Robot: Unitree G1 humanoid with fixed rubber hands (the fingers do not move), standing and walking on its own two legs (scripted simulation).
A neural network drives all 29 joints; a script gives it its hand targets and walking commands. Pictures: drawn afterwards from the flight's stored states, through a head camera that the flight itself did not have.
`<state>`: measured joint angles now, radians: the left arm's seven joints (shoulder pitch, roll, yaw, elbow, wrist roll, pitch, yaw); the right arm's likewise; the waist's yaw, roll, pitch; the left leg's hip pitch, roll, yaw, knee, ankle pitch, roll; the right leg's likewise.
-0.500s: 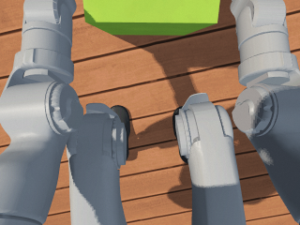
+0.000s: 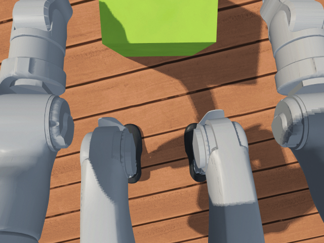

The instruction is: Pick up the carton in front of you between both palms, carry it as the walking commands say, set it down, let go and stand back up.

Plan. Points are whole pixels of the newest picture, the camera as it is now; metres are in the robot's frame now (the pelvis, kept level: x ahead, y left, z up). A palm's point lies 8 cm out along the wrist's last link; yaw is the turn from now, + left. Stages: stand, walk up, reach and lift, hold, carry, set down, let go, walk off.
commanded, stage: set down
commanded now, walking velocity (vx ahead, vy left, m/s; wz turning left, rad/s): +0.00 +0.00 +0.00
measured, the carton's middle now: (157, 6) +0.56 +0.00 -0.27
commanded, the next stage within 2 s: let go in 0.80 s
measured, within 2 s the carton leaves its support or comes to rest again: neither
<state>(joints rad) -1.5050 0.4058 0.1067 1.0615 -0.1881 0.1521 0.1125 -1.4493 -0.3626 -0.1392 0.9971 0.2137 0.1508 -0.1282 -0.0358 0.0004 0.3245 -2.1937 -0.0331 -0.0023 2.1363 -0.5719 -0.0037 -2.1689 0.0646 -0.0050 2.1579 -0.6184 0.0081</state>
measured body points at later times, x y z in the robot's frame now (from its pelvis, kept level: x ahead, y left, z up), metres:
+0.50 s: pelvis +0.02 +0.00 +0.13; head +0.36 +0.00 +0.43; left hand +0.59 +0.19 +0.02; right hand +0.58 -0.21 +0.02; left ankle +0.11 +0.12 -0.36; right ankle +0.10 -0.11 -0.36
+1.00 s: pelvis +0.05 +0.00 +0.27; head +0.36 +0.00 +0.60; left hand +0.56 +0.20 +0.15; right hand +0.55 -0.21 +0.15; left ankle +0.11 +0.12 -0.36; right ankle +0.10 -0.11 -0.36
